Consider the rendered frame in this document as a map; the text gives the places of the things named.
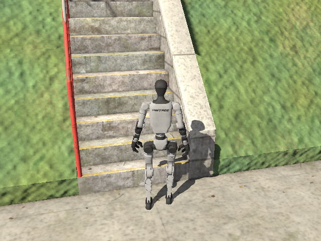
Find stairs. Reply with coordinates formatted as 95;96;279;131
68;0;190;195

